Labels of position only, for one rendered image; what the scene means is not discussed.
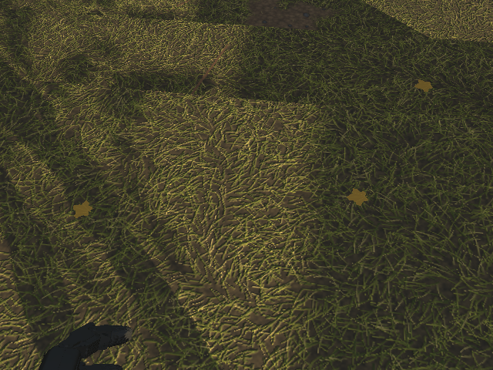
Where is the robot left hand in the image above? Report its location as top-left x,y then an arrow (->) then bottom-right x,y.
39,322 -> 132,370

